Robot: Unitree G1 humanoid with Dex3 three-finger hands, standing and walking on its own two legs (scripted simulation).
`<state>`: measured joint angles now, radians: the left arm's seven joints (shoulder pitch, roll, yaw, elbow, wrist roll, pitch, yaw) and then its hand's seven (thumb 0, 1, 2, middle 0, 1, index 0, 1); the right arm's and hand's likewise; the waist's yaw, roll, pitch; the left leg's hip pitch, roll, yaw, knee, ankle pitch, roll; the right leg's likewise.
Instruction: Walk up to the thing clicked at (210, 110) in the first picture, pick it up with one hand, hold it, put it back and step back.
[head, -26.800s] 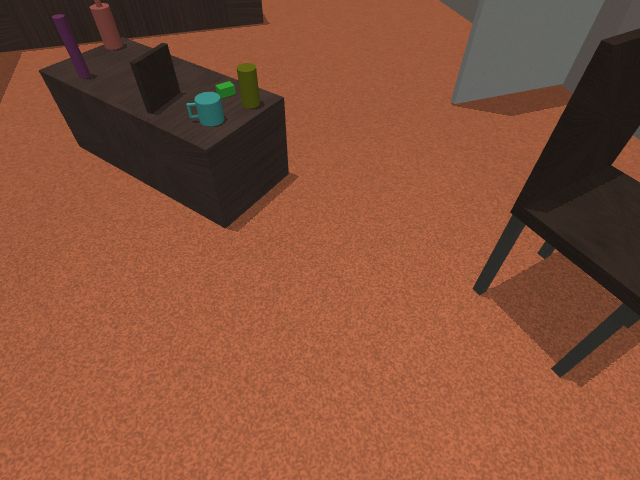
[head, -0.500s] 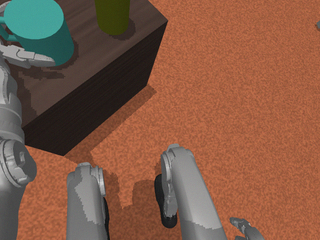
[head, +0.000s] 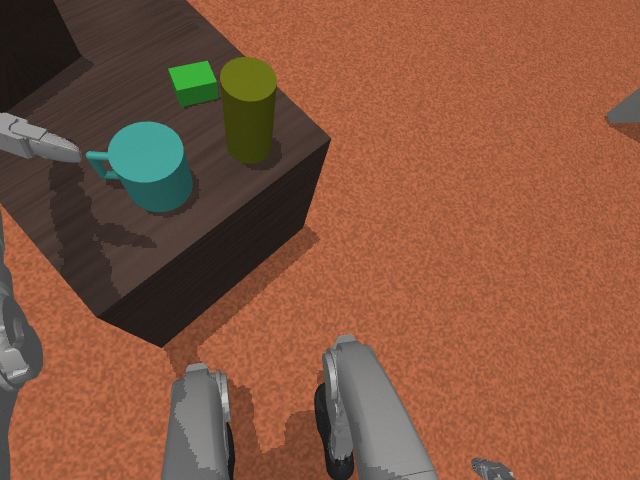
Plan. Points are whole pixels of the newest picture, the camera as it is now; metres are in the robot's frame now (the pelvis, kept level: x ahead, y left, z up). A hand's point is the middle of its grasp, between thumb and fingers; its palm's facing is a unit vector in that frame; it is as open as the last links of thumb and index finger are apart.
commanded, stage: home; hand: left
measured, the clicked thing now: (141, 168) +0.56 +0.17 -0.11
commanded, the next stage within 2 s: none
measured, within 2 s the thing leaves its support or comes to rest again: neither
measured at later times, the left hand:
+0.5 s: hand out of the picture +0.44 +0.26 +0.08, palm faces +0.16 -0.92 -0.36, open 17.5 cm
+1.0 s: hand (46, 442) +0.22 +0.18 +0.10, palm faces +0.16 -0.96 -0.25, open 17.2 cm
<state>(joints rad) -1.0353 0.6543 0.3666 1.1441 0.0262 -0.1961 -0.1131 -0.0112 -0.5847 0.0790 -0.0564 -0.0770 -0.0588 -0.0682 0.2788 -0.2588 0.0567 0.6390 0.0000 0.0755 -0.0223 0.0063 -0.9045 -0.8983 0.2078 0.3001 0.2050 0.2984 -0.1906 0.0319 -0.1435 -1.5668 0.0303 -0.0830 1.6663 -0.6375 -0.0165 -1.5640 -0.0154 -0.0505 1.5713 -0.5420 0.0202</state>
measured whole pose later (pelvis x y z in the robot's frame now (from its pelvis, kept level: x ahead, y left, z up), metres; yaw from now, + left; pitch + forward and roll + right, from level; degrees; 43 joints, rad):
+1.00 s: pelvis +0.07 -0.01 +0.18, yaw +3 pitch +6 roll -1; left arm 0.37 0.19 -0.03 0.25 -0.05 0.13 0.13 -0.01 -0.50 0.08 -0.06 -0.06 -0.06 -0.06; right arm 0.20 -0.20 0.03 0.54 0.05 0.01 -0.13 0.01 -0.90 -0.90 0.21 0.30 0.20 0.30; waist 0.00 0.03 -0.07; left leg -0.49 0.03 -0.04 0.83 -0.44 -0.02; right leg -0.51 -0.02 -0.04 0.79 -0.39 0.01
